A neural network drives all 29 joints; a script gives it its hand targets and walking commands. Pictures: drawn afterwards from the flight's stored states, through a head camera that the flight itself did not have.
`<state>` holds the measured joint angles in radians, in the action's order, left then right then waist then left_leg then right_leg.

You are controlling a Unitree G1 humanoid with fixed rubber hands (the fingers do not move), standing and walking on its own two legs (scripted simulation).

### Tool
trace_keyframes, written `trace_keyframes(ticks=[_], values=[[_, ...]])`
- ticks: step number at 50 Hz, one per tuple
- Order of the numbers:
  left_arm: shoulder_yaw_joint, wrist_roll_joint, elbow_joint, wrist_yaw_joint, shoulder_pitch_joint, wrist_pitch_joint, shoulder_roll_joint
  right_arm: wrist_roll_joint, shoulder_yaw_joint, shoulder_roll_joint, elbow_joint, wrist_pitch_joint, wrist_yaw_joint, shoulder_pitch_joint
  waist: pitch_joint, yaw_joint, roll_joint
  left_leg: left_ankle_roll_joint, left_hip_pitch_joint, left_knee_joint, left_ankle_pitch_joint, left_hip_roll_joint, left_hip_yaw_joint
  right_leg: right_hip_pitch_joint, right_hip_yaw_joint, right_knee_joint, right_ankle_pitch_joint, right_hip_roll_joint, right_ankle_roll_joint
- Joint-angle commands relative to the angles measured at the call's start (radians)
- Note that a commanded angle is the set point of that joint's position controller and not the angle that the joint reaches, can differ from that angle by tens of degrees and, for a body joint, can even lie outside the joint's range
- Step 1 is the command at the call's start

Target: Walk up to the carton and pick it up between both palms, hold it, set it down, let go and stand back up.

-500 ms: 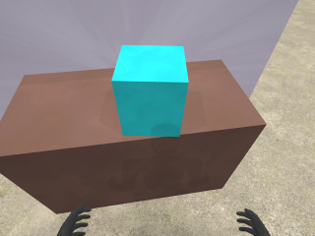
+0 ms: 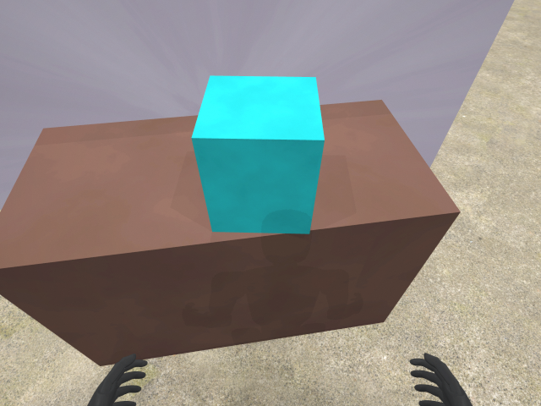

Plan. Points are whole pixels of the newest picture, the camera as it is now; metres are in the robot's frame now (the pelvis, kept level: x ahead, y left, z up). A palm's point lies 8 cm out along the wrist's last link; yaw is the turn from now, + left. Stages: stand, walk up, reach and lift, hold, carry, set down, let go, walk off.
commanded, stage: stand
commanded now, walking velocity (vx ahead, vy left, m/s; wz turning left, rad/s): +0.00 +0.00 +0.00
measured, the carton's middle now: (261, 157) +0.58 +0.04 +0.03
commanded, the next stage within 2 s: walk up in 1.30 s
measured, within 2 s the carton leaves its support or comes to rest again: neither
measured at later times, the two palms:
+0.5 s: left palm out of the picture +0.14 +0.27 -0.08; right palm out of the picture +0.15 -0.25 -0.07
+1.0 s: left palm out of the picture +0.13 +0.27 -0.08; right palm out of the picture +0.14 -0.26 -0.07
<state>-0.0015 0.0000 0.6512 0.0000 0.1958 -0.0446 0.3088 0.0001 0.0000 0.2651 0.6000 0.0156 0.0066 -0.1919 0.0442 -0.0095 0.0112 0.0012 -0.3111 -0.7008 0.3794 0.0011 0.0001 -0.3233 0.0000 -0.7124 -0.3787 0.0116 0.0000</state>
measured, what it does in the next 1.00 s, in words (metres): stands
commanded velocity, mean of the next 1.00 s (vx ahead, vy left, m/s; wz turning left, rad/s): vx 0.00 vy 0.00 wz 0.00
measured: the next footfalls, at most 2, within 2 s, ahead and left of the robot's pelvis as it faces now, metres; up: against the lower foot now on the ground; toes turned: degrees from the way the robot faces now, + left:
left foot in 1.98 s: +0.14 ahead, +0.14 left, +0.00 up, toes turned +1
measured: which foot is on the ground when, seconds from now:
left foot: down 0.00-1.00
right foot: down 0.00-1.00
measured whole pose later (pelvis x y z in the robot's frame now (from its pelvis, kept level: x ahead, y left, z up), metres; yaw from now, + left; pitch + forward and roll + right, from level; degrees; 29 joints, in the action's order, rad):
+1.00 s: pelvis -0.01 +0.00 +0.00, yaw +0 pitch -1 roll +0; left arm 0.00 0.00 0.71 0.00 0.20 -0.05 0.33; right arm 0.00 0.00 0.28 0.60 0.02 0.01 -0.19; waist 0.05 -0.01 0.01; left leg 0.00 -0.31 -0.70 0.37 0.00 0.00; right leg -0.32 0.00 -0.71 -0.37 0.01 0.00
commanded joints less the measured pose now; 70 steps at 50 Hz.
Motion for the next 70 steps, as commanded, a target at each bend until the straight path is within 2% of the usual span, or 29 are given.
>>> trace_keyframes(ticks=[1,8,10,12,14,15,16,19,23,25,26,28,29,32,34,35,37,43,46,48,52,56,59,61,63,64,68,69,70], values=[[-0.089,0.024,-0.041,0.011,-0.055,-0.022,0.219,0.029,0.09,0.25,-0.01,0.036,0.004,0.046,-0.04,-0.001,-0.023,-0.063,-0.012,0.095,-0.196,0.083,0.069,0.008,0.079,0.1,0.233,0.07,0.076],[-0.088,0.021,-0.042,0.011,-0.047,-0.028,0.224,0.031,0.091,0.25,-0.004,0.048,-0.002,0.028,-0.109,-0.005,-0.004,-0.061,0.044,0.092,-0.252,0.078,0.061,0.051,0.088,0.103,0.298,0.086,0.08],[-0.096,0.009,-0.041,0.008,-0.053,-0.033,0.229,0.023,0.086,0.241,0.005,0.044,-0.002,0.047,-0.115,0.015,-0.007,-0.071,0.025,0.114,-0.243,0.086,0.072,0.057,0.084,0.093,0.261,0.085,0.078],[-0.097,0.022,-0.032,0.011,-0.052,-0.025,0.248,0.03,0.096,0.263,-0.002,0.048,-0.002,0.049,-0.106,0.007,-0.065,-0.069,0.011,0.092,-0.273,0.084,0.072,0.071,0.068,0.079,0.299,0.081,0.075],[-0.086,0.017,-0.028,0.007,-0.059,-0.019,0.224,0.014,0.089,0.258,0.0,0.049,0.003,0.024,-0.104,0.004,0.04,-0.071,-0.008,0.081,-0.26,0.084,0.084,0.074,0.086,0.093,0.298,0.085,0.081],[-0.081,0.019,-0.03,0.009,-0.042,-0.021,0.222,0.026,0.091,0.271,0.002,0.045,0.006,0.029,-0.09,0.017,0.015,-0.077,0.004,0.09,-0.252,0.082,0.085,0.046,0.097,0.105,0.291,0.079,0.081],[-0.084,0.032,-0.017,0.011,-0.064,-0.025,0.227,0.024,0.093,0.236,-0.005,0.043,0.007,0.038,-0.088,-0.008,0.021,-0.074,0.011,0.095,-0.205,0.082,0.073,0.042,0.104,0.117,0.273,0.096,0.084],[-0.085,0.016,-0.02,0.008,-0.048,-0.029,0.222,0.024,0.09,0.27,-0.003,0.047,0.007,0.011,-0.136,0.001,-0.03,-0.082,0.038,0.095,-0.293,0.088,0.078,0.082,0.11,0.091,0.322,0.097,0.089],[-0.085,0.017,-0.018,0.011,-0.06,-0.027,0.234,0.026,0.095,0.252,0.008,0.046,0.003,0.026,-0.107,0.015,0.031,-0.067,0.024,0.084,-0.26,0.077,0.06,0.056,0.096,0.096,0.333,0.083,0.087],[-0.084,0.024,-0.018,0.012,-0.066,-0.026,0.25,0.022,0.1,0.256,0.002,0.042,0.004,0.025,-0.111,-0.011,0.026,-0.067,0.052,0.099,-0.242,0.081,0.068,0.041,0.094,0.122,0.307,0.091,0.086],[-0.088,0.024,-0.005,0.015,-0.058,-0.022,0.241,0.026,0.094,0.275,0.006,0.042,0.003,0.026,-0.083,-0.001,-0.05,-0.074,-0.003,0.106,-0.232,0.078,0.072,0.072,0.107,0.12,0.324,0.087,0.084],[-0.085,0.013,-0.004,0.013,-0.06,-0.022,0.231,0.029,0.091,0.286,0.023,0.037,0.01,0.017,-0.093,0.007,-0.053,-0.076,0.031,0.113,-0.269,0.09,0.085,0.058,0.097,0.116,0.284,0.09,0.086],[-0.077,0.017,-0.016,0.013,-0.063,-0.027,0.234,0.022,0.092,0.264,0.011,0.042,0.004,0.038,-0.091,0.001,0.007,-0.071,0.037,0.116,-0.236,0.086,0.077,0.042,0.093,0.12,0.275,0.087,0.087],[-0.085,0.019,0.005,0.01,-0.063,-0.02,0.23,0.022,0.094,0.283,0.031,0.047,0.003,0.012,-0.063,-0.002,-0.049,-0.061,0.012,0.122,-0.217,0.085,0.075,0.03,0.094,0.126,0.241,0.077,0.084],[-0.084,0.026,-0.011,0.009,-0.065,-0.024,0.238,0.023,0.091,0.266,0.022,0.052,0.005,0.044,-0.088,0.001,-0.006,-0.073,0.024,0.108,-0.249,0.088,0.082,0.028,0.091,0.118,0.28,0.077,0.085],[-0.092,0.021,0.0,0.011,-0.049,-0.029,0.24,0.028,0.093,0.275,0.026,0.045,0.005,0.043,-0.08,0.006,-0.062,-0.064,0.037,0.106,-0.249,0.083,0.058,0.024,0.094,0.126,0.283,0.081,0.08],[-0.088,0.021,0.009,0.01,-0.059,-0.029,0.25,0.025,0.088,0.268,0.021,0.043,-0.001,0.055,-0.115,0.002,-0.015,-0.074,0.053,0.106,-0.239,0.092,0.066,0.037,0.104,0.122,0.26,0.079,0.08],[-0.086,0.02,0.022,0.007,-0.048,-0.029,0.234,0.032,0.092,0.286,0.021,0.041,0.005,0.041,-0.085,0.016,-0.006,-0.083,0.019,0.139,-0.23,0.11,0.095,0.059,0.082,0.124,0.234,0.07,0.08],[-0.076,0.012,0.007,0.0,-0.091,-0.022,0.23,0.02,0.086,0.255,0.009,0.043,0.007,0.052,-0.08,-0.004,-0.028,-0.082,0.035,0.129,-0.223,0.089,0.086,0.016,0.114,0.142,0.26,0.089,0.086],[-0.079,0.013,0.023,0.011,-0.067,-0.025,0.236,0.024,0.089,0.269,0.028,0.043,0.007,0.026,-0.113,0.001,0.016,-0.079,0.037,0.106,-0.213,0.093,0.086,0.07,0.108,0.144,0.304,0.092,0.081],[-0.079,0.016,0.025,0.012,-0.034,-0.031,0.252,0.016,0.083,0.264,0.019,0.044,0.004,0.037,-0.088,0.005,-0.046,-0.082,0.038,0.128,-0.271,0.095,0.098,0.046,0.117,0.123,0.292,0.088,0.086],[-0.089,0.022,0.019,0.006,-0.074,-0.04,0.266,0.014,0.094,0.264,0.016,0.045,0.004,0.054,-0.067,0.003,0.042,-0.069,0.012,0.112,-0.226,0.072,0.081,0.031,0.122,0.153,0.284,0.102,0.092],[-0.085,0.022,0.03,0.007,-0.072,-0.022,0.245,0.022,0.094,0.285,0.031,0.047,0.003,0.051,-0.075,0.006,-0.054,-0.078,0.019,0.139,-0.159,0.098,0.089,0.036,0.107,0.141,0.208,0.086,0.083],[-0.078,0.015,0.03,0.007,-0.07,-0.02,0.235,0.026,0.089,0.265,0.033,0.045,0.003,0.041,-0.037,0.009,0.018,-0.082,0.016,0.158,-0.155,0.091,0.099,0.013,0.126,0.174,0.186,0.094,0.09],[-0.074,0.016,0.019,0.007,-0.076,-0.023,0.221,0.028,0.1,0.297,0.045,0.042,0.005,0.032,-0.067,0.005,-0.032,-0.073,0.025,0.146,-0.135,0.088,0.085,0.041,0.124,0.188,0.179,0.098,0.082],[-0.073,0.008,0.034,0.002,-0.056,-0.027,0.238,0.027,0.098,0.294,0.028,0.04,0.005,0.065,-0.033,0.012,0.015,-0.081,0.03,0.149,-0.156,0.095,0.093,0.003,0.119,0.19,0.207,0.093,0.081],[-0.083,0.023,0.029,0.005,-0.091,-0.03,0.266,0.018,0.087,0.257,0.038,0.046,-0.003,0.045,-0.043,-0.009,-0.016,-0.082,0.024,0.137,-0.141,0.086,0.094,0.007,0.144,0.198,0.189,0.105,0.088],[-0.093,0.021,0.029,0.006,-0.081,-0.031,0.283,0.026,0.081,0.251,0.037,0.041,-0.002,0.03,-0.026,-0.007,0.021,-0.071,0.021,0.131,-0.168,0.07,0.066,-0.009,0.146,0.217,0.168,0.111,0.082],[-0.092,0.011,0.024,0.006,-0.095,-0.029,0.26,0.026,0.09,0.28,0.056,0.041,0.0,0.011,-0.03,0.006,-0.028,-0.076,0.037,0.156,-0.191,0.092,0.084,-0.004,0.129,0.194,0.207,0.095,0.079]])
